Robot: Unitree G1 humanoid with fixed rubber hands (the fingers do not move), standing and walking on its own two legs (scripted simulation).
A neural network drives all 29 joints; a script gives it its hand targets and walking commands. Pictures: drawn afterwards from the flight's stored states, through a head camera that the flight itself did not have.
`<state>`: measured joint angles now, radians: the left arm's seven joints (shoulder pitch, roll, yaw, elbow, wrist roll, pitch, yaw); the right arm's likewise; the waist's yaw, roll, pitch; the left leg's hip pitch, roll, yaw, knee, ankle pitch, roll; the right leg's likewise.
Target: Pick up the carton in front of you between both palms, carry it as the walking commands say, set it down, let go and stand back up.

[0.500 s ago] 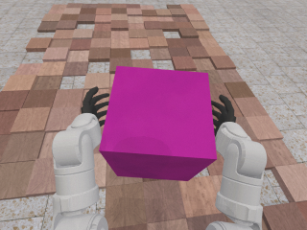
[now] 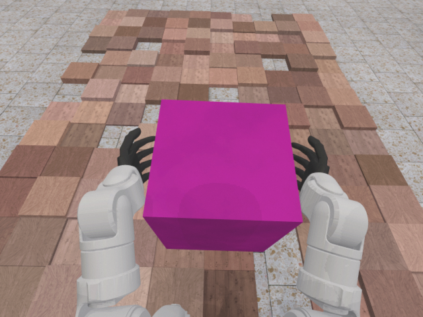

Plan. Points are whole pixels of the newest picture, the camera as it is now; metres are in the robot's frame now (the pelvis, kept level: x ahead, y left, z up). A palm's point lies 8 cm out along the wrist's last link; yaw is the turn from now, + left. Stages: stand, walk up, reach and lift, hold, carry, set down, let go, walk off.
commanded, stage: carry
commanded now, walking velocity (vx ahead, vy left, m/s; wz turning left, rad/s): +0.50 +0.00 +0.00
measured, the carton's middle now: (218, 185) +0.36 +0.03 +0.05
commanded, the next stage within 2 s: none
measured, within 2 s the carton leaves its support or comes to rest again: neither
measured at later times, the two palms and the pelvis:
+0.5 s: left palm (176, 73) +0.66 +0.17 +0.09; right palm (297, 87) +0.64 -0.13 +0.10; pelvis +0.33 +0.04 +0.01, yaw -2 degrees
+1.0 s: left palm (209, 28) +0.96 +0.13 +0.08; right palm (300, 37) +0.97 -0.18 +0.07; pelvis +0.64 -0.03 -0.02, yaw -1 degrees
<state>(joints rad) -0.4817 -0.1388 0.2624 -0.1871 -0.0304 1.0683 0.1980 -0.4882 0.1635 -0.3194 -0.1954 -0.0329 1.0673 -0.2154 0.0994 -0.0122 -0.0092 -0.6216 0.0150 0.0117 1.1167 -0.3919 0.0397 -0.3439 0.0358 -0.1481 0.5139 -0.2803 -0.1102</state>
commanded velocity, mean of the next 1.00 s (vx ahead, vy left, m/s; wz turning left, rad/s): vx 0.50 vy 0.00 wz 0.00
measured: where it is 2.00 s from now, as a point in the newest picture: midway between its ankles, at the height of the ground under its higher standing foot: (241, 136)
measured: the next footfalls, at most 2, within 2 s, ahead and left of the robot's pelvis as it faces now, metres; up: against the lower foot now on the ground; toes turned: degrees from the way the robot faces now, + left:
left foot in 0.22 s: +0.32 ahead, +0.12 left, +0.00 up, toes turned +6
right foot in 0.68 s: +0.63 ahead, -0.09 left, -0.02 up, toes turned -8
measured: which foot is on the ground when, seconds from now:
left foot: up 0.00-0.20, down 0.22-0.68, up 0.70-1.00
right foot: down 0.00-0.22, up 0.24-0.66, down 0.68-1.00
